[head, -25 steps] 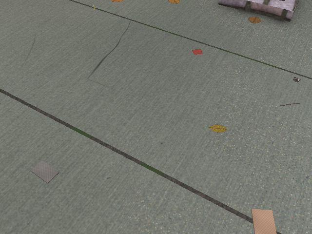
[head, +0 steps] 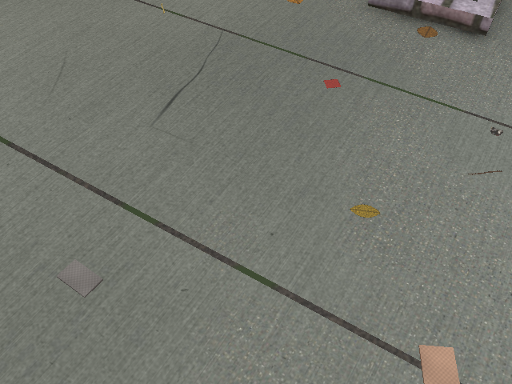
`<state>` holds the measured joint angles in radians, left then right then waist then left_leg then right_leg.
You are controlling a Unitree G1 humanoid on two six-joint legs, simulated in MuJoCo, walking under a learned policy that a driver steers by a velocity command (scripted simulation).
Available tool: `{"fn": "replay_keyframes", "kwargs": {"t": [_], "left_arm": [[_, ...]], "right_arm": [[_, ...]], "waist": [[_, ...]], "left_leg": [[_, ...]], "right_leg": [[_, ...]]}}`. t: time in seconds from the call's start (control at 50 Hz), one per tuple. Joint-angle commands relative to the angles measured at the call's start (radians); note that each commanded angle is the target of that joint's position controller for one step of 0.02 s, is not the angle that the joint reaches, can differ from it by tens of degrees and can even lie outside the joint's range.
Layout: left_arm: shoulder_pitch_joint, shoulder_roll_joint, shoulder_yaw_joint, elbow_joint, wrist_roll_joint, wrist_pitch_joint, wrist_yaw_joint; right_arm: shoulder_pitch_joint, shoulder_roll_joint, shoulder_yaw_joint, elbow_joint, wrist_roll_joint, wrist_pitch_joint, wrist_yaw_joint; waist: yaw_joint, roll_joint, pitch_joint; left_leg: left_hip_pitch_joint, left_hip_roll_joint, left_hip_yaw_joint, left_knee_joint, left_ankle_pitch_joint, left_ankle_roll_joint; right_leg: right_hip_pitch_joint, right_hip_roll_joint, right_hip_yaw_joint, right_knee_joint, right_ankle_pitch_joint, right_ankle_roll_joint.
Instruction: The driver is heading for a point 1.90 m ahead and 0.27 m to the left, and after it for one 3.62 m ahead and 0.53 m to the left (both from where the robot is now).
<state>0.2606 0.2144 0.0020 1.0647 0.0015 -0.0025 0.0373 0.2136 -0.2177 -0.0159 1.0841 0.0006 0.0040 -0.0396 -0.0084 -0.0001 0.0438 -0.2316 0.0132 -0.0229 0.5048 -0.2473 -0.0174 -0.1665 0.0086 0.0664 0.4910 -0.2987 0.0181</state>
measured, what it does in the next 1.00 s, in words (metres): walks ahead: left foot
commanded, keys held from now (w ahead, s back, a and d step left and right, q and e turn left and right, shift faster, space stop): no key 0.22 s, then w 0.78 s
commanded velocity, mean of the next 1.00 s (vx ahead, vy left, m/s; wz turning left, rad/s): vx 0.28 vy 0.00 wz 0.00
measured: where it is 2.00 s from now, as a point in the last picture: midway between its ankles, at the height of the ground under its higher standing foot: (269, 274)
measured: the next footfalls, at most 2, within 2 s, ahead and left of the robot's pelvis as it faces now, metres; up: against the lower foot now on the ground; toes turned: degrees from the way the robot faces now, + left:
left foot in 0.88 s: +0.41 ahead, +0.11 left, +0.00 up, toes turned +1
right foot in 1.42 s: +0.71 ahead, -0.13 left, +0.00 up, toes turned -3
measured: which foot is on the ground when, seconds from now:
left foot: down 0.00-0.50, up 0.52-0.86, down 0.88-1.00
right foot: down 0.00-0.90, up 0.92-1.00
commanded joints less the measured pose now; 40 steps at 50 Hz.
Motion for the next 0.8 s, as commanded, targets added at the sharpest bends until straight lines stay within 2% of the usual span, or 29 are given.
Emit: {"fn": "replay_keyframes", "kwargs": {"t": [0.02,0.22,0.24,0.28,0.3,0.34,0.38,0.4,0.42,0.44,0.46,0.48,0.5,0.52,0.54,0.56,0.58,0.6,0.62,0.66,0.68,0.7,0.72,0.74,0.76,0.8], "left_arm": [[0.053,0.097,0.015,-0.012,0.000,-0.006,0.004],[0.081,0.081,0.011,0.009,-0.001,-0.005,0.006],[0.101,0.068,0.008,0.020,-0.002,-0.004,0.007],[0.100,0.087,0.016,0.015,-0.011,-0.002,0.012],[0.093,0.091,0.018,0.003,-0.013,-0.006,0.013],[0.093,0.073,0.015,-0.011,-0.019,-0.029,0.008],[0.082,0.055,0.014,-0.024,-0.022,-0.056,-0.004],[0.073,0.039,0.012,-0.035,-0.023,-0.068,-0.010],[0.070,0.022,0.009,-0.043,-0.026,-0.079,-0.017],[0.075,0.018,0.008,-0.047,-0.028,-0.088,-0.021],[0.089,0.020,0.010,-0.044,-0.027,-0.094,-0.024],[0.155,0.017,0.011,-0.023,-0.028,-0.098,-0.025],[0.271,0.038,0.020,0.016,-0.029,-0.103,-0.026],[0.408,0.133,0.049,0.067,-0.040,-0.106,-0.025],[0.496,0.228,0.075,0.079,-0.037,-0.108,-0.037],[0.470,0.164,0.057,0.066,-0.012,-0.113,-0.039],[0.434,0.134,0.049,0.052,-0.001,-0.115,-0.043],[0.400,0.122,0.043,0.039,-0.002,-0.111,-0.047],[0.376,0.100,0.033,0.033,-0.007,-0.101,-0.046],[0.348,0.049,0.015,0.021,-0.006,-0.081,-0.034],[0.305,0.050,0.012,0.000,-0.005,-0.076,-0.025],[0.252,0.066,0.012,-0.026,-0.004,-0.076,-0.014],[0.240,0.100,0.018,-0.039,-0.006,-0.080,-0.006],[0.260,0.145,0.030,-0.038,-0.010,-0.088,-0.002],[0.275,0.173,0.039,-0.032,-0.018,-0.094,-0.001],[0.281,0.175,0.048,-0.024,-0.029,-0.096,-0.002]], "right_arm": [[0.039,-0.103,-0.016,-0.020,0.000,-0.006,-0.003],[0.062,-0.089,-0.011,-0.013,0.001,-0.006,-0.004],[0.081,-0.077,-0.009,-0.002,0.001,-0.004,-0.005],[0.089,-0.101,-0.018,-0.002,0.012,-0.001,-0.010],[0.087,-0.108,-0.021,-0.009,0.014,-0.005,-0.011],[0.104,-0.107,-0.024,-0.017,0.020,-0.027,-0.004],[0.159,-0.119,-0.032,-0.011,0.026,-0.051,0.005],[0.187,-0.136,-0.038,-0.007,0.029,-0.059,0.010],[0.199,-0.155,-0.044,-0.009,0.031,-0.065,0.014],[0.189,-0.166,-0.047,-0.018,0.031,-0.067,0.016],[0.159,-0.166,-0.047,-0.035,0.030,-0.068,0.018],[0.086,-0.168,-0.046,-0.065,0.032,-0.068,0.020],[-0.025,-0.143,-0.038,-0.108,0.037,-0.073,0.023],[-0.091,-0.070,-0.022,-0.150,0.037,-0.095,0.028],[-0.101,-0.062,-0.019,-0.179,0.027,-0.124,0.032],[-0.106,-0.096,-0.028,-0.179,0.031,-0.139,0.041],[-0.094,-0.089,-0.027,-0.184,0.043,-0.148,0.051],[-0.106,-0.085,-0.026,-0.193,0.047,-0.151,0.057],[-0.128,-0.082,-0.027,-0.207,0.042,-0.151,0.060],[-0.156,-0.054,-0.021,-0.233,0.034,-0.145,0.072],[-0.188,-0.035,-0.012,-0.254,0.031,-0.141,0.080],[-0.222,-0.020,-0.002,-0.274,0.024,-0.137,0.086],[-0.257,-0.010,0.005,-0.292,0.019,-0.131,0.088],[-0.280,-0.023,0.003,-0.308,0.020,-0.124,0.086],[-0.289,-0.049,-0.003,-0.320,0.025,-0.117,0.083],[-0.278,-0.105,-0.020,-0.333,0.032,-0.110,0.077]], "waist": [[0.000,0.004,0.004],[0.002,0.004,0.011],[0.002,0.004,-0.012],[0.001,0.009,0.033],[0.002,0.017,0.078],[-0.003,0.035,0.122],[-0.021,0.063,0.109],[-0.026,0.099,0.098],[-0.021,0.144,0.088],[-0.008,0.163,0.086],[0.012,0.153,0.094],[0.059,0.143,0.106],[0.122,0.083,0.118],[0.155,-0.147,0.111],[0.178,-0.330,0.083],[0.147,-0.206,0.084],[0.116,-0.137,0.084],[0.099,-0.100,0.080],[0.088,-0.072,0.085],[0.069,-0.087,0.086],[0.059,-0.089,0.101],[0.047,-0.081,0.110],[0.047,-0.090,0.103],[0.048,-0.112,0.094],[0.038,-0.127,0.098],[0.007,-0.132,0.094]], "left_leg": [[0.048,0.008,-0.001,-0.075,0.122,0.017],[0.040,0.005,0.000,-0.074,0.117,0.021],[0.050,-0.006,0.010,-0.078,0.011,0.023],[-0.007,-0.023,0.011,-0.069,-0.338,0.051],[-0.053,-0.008,-0.016,-0.082,-0.454,0.070],[-0.073,0.035,-0.086,-0.101,-0.504,0.105],[-0.022,0.094,-0.183,-0.130,-0.509,0.148],[0.004,0.139,-0.261,-0.170,-0.536,0.179],[0.011,0.192,-0.349,-0.221,-0.555,0.211],[-0.013,0.228,-0.404,-0.256,-0.551,0.231],[-0.078,0.226,-0.403,-0.261,-0.525,0.228],[-0.172,0.192,-0.344,-0.225,-0.474,0.206],[-0.274,0.114,-0.207,-0.109,-0.359,0.156],[-0.452,-0.027,0.014,0.196,-0.167,0.076],[-0.641,-0.060,0.068,0.460,-0.226,0.047],[-0.742,-0.019,-0.007,0.636,-0.305,0.063],[-0.811,0.013,-0.025,0.741,-0.267,0.082],[-0.868,0.040,-0.010,0.784,-0.215,0.091],[-0.889,0.069,-0.001,0.771,-0.168,0.095],[-0.802,0.090,0.035,0.666,-0.084,0.080],[-0.716,0.082,0.060,0.553,-0.014,0.066],[-0.575,0.068,0.074,0.408,0.088,0.052],[-0.418,0.042,0.094,0.278,0.182,0.042],[-0.311,0.017,0.108,0.215,0.227,0.037],[-0.264,0.005,0.102,0.178,0.244,0.041],[-0.235,-0.011,0.085,0.092,0.246,0.070]], "right_leg": [[-0.082,-0.005,-0.009,-0.093,0.136,-0.015],[-0.086,-0.003,-0.015,-0.090,0.130,-0.012],[-0.078,0.008,-0.027,-0.092,0.034,-0.015],[-0.138,0.032,-0.042,-0.062,-0.274,-0.045],[-0.184,0.025,-0.032,-0.055,-0.375,-0.062],[-0.238,0.000,-0.006,-0.032,-0.390,-0.085],[-0.277,-0.001,-0.014,0.035,-0.319,-0.088],[-0.290,0.010,-0.033,0.087,-0.272,-0.086],[-0.282,0.022,-0.062,0.141,-0.208,-0.086],[-0.246,0.021,-0.077,0.159,-0.165,-0.094],[-0.170,0.018,-0.074,0.128,-0.153,-0.109],[-0.055,0.012,-0.060,0.044,-0.144,-0.128],[0.065,-0.021,0.018,-0.059,-0.151,-0.147],[0.252,-0.134,0.245,-0.172,-0.120,-0.194],[0.402,-0.332,0.540,-0.253,0.087,-0.272],[0.429,-0.369,0.575,-0.229,0.187,-0.290],[0.458,-0.359,0.512,-0.212,0.276,-0.280],[0.477,-0.344,0.433,-0.217,0.339,-0.269],[0.465,-0.331,0.356,-0.238,0.394,-0.247],[0.369,-0.265,0.223,-0.303,0.410,-0.204],[0.266,-0.229,0.165,-0.340,0.388,-0.191],[0.135,-0.185,0.098,-0.368,0.350,-0.176],[0.027,-0.157,0.053,-0.408,0.322,-0.169],[-0.015,-0.169,0.054,-0.448,0.310,-0.176],[-0.005,-0.192,0.058,-0.464,0.320,-0.180],[0.104,-0.221,0.046,-0.411,0.488,-0.162]]}}
Velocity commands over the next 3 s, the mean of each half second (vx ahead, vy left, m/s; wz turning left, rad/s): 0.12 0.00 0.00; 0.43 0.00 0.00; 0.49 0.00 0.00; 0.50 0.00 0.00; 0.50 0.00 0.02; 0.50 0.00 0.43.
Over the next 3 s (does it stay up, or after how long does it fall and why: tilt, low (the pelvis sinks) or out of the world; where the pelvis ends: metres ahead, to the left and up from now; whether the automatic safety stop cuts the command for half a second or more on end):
stays up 1.41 0.00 -0.01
